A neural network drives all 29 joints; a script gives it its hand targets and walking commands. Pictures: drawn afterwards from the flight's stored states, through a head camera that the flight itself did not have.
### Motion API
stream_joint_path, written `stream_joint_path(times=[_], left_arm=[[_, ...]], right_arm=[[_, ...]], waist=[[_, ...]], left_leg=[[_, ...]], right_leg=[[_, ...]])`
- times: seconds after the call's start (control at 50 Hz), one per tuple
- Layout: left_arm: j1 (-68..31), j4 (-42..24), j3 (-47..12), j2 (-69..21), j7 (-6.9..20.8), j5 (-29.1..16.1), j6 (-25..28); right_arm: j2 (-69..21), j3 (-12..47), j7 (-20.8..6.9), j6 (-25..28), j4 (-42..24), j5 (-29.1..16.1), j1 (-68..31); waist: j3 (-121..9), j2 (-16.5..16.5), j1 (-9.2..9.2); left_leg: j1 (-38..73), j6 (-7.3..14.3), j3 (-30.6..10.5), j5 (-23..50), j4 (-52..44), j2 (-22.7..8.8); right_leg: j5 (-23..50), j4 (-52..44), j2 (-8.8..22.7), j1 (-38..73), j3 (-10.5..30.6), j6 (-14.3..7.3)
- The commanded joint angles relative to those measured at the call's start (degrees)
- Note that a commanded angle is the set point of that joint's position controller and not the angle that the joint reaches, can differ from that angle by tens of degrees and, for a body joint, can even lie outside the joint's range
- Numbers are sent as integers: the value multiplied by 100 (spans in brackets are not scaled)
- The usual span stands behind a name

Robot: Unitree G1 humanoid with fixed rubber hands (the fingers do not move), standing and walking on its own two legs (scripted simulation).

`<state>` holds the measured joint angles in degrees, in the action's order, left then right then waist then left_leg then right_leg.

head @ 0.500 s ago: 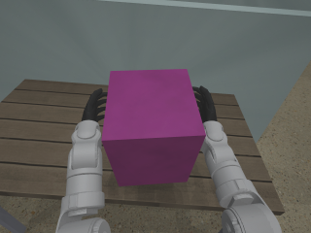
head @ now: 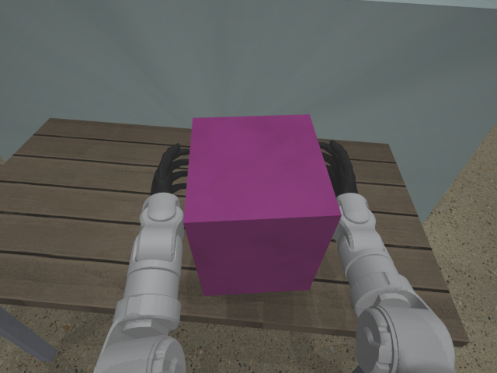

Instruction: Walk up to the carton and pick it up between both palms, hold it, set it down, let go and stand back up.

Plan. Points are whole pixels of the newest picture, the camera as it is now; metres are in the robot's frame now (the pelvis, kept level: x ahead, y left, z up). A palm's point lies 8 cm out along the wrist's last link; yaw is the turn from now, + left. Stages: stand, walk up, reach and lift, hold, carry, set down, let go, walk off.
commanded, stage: set down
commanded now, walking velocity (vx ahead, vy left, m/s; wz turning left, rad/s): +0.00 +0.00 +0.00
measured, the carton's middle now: (254, 209) +0.39 +0.02 +0.06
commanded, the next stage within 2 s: none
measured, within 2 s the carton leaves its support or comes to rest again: rests again in 1.32 s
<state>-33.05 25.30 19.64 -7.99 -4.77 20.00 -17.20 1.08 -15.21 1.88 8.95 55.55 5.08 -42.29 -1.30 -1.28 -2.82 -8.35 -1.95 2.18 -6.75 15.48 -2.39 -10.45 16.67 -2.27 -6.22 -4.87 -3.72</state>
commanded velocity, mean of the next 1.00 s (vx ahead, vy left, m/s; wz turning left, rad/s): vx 0.00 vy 0.00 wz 0.00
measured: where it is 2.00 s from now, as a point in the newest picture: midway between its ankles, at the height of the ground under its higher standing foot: outside the picture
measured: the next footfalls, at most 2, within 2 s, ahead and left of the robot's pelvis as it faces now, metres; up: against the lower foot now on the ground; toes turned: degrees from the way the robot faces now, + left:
none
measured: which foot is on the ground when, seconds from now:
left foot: down 0.00-1.00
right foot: down 0.00-1.00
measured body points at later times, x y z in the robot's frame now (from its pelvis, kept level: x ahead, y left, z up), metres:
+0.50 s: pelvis +0.00 -0.01 +0.00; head +0.04 -0.01 +0.45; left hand +0.37 +0.19 +0.07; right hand +0.44 -0.10 +0.08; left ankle +0.02 +0.14 -0.75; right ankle -0.01 -0.07 -0.75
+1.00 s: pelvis +0.00 -0.01 +0.00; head +0.08 -0.02 +0.44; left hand +0.38 +0.18 +0.04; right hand +0.46 -0.10 +0.05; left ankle +0.02 +0.14 -0.75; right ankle -0.01 -0.07 -0.75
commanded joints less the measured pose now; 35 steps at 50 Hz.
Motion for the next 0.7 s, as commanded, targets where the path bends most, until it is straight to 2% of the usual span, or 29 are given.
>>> stream_joint_path(times=[0.0,0.04,0.06,0.08,0.1,0.14,0.16,0.18,0.2,0.22,0.24,0.26,0.3,0.34,0.36,0.38,0.42,0.44,0.46,0.48,0.5,0.54,0.56,0.58,0.6,0.62,0.64,0.66,0.68], left_arm=[[-3038,-425,-1291,-2213,706,-34,474],[-3306,-688,-1336,-2267,666,11,560],[-3245,-680,-1422,-2321,624,-88,597],[-3181,-706,-1514,-2415,565,-107,626],[-3288,-853,-1619,-2563,466,-103,760],[-3224,-849,-1753,-2620,353,-184,864],[-3493,-994,-1918,-2702,313,-255,957],[-3307,-1012,-2085,-2810,237,-300,993],[-3583,-1096,-2264,-2848,170,-371,1091],[-3669,-1147,-2302,-2837,127,-427,1137],[-3646,-1173,-2343,-2770,117,-500,1142],[-3654,-995,-2301,-2769,67,-495,1162],[-3822,-1077,-2495,-3003,13,-584,1249],[-3858,-781,-2322,-2900,50,-593,1253],[-3944,-791,-2336,-2918,89,-563,1291],[-3917,-684,-2248,-2871,104,-506,1294],[-4006,-465,-2004,-2748,147,-466,1312],[-3796,-243,-1947,-2713,159,-446,1326],[-3601,-155,-1892,-2745,182,-364,1303],[-3734,-117,-1763,-2672,203,-296,1290],[-3562,133,-1399,-2523,244,-110,1243],[-3446,239,-1067,-2448,287,-6,1168],[-3354,274,-956,-2400,282,91,1165],[-3353,318,-819,-2330,283,165,1132],[-3420,406,-717,-2341,315,165,1111],[-3306,404,-643,-2364,321,193,1129],[-3574,257,-695,-2372,269,178,1168],[-3445,240,-536,-2354,195,236,1188],[-3561,193,-576,-2344,173,184,1228]], right_arm=[[-2344,1365,-749,191,-607,131,-3364],[-2405,1422,-782,281,-533,133,-3428],[-2336,1429,-797,355,-651,100,-3568],[-2339,1431,-812,473,-870,141,-3641],[-2347,1471,-830,572,-818,104,-3641],[-2355,1536,-824,660,-905,117,-3625],[-2318,1454,-825,727,-772,182,-3619],[-2329,1478,-810,782,-789,216,-3560],[-2306,1399,-821,837,-733,255,-3651],[-2308,1407,-795,803,-712,319,-3577],[-2346,1474,-765,828,-775,309,-3644],[-2235,1283,-775,780,-669,362,-3569],[-2291,1258,-736,807,-516,472,-3517],[-2208,1077,-727,779,-345,584,-3525],[-2400,1091,-726,753,-451,587,-3623],[-2374,993,-722,722,-328,687,-3526],[-2407,856,-786,708,-175,705,-3700],[-2374,777,-796,720,-191,709,-3764],[-2399,776,-823,741,-206,652,-3759],[-2390,730,-861,700,-44,726,-3706],[-2388,603,-888,594,138,755,-3691],[-2246,478,-1004,502,275,747,-3613],[-2216,460,-1035,447,469,777,-3436],[-2263,415,-1067,434,452,764,-3518],[-2212,384,-1059,399,414,845,-3551],[-2252,432,-1079,424,437,870,-3516],[-2187,300,-1112,408,424,939,-3570],[-2240,411,-1148,437,413,841,-3703],[-2194,339,-1156,502,335,876,-3748]], waist=[[-1805,-356,-424],[-1929,-189,-470],[-2092,-210,-500],[-2411,-79,-512],[-2679,64,-547],[-3067,32,-524],[-3433,181,-401],[-3558,162,-383],[-3962,282,-309],[-3936,186,-260],[-4086,199,-302],[-3909,192,-213],[-4295,154,-62],[-4101,9,32],[-4304,27,-19],[-3953,-14,25],[-3808,-78,-40],[-3690,-186,-92],[-3650,-114,-160],[-3453,-32,-146],[-3027,-125,-342],[-2769,-153,-474],[-2601,-159,-529],[-2453,-162,-617],[-2312,-192,-599],[-2330,-339,-725],[-2548,-179,-650],[-2646,-173,-869],[-2822,-187,-789]], left_leg=[[413,282,293,1145,-138,143],[460,228,328,1332,-97,162],[575,213,335,1533,-24,139],[709,137,304,1846,97,117],[863,69,266,2156,215,81],[981,49,273,2400,377,68],[1136,-3,267,2582,470,30],[1271,-25,199,2805,536,9],[1452,-82,191,2966,635,-22],[1416,-55,210,2859,636,-23],[1230,-42,235,2729,601,19],[1197,-27,194,2573,583,3],[1273,-76,179,2693,635,-21],[873,-13,145,2279,555,-24],[778,-11,206,2241,541,30],[607,5,178,2084,464,46],[350,97,239,1617,300,18],[275,110,235,1606,301,37],[223,100,240,1578,282,40],[169,107,259,1495,246,43],[40,156,324,1397,193,57],[25,194,376,1335,74,39],[-62,224,380,1254,24,32],[-110,250,384,1179,0,25],[-173,238,407,1114,-47,48],[-120,277,415,1139,-64,40],[-90,224,453,1305,-27,42],[-45,265,472,1423,17,37],[-55,256,491,1449,72,38]], right_leg=[[2506,139,382,1336,76,755],[2600,179,367,1291,79,713],[2652,183,294,1112,42,680],[2743,177,252,1047,6,625],[2761,191,226,867,-16,577],[2928,132,201,736,53,467],[2816,138,178,515,-11,465],[2827,93,148,344,-11,400],[2556,54,96,110,-43,347],[2516,4,115,163,3,344],[2693,36,152,258,8,345],[2436,8,150,141,6,332],[2732,50,160,151,-8,353],[2735,69,267,331,58,413],[2916,162,280,442,52,490],[2944,177,294,509,64,501],[2760,152,397,605,109,580],[2857,185,382,614,83,617],[2820,199,376,645,93,598],[2742,197,390,695,116,597],[2389,164,350,675,133,567],[2267,120,325,673,148,581],[1958,94,306,713,124,517],[2002,89,352,742,176,568],[2005,76,354,694,192,575],[2156,86,360,742,205,606],[1983,135,272,659,133,512],[1913,94,248,504,149,471],[1946,110,243,426,145,474]])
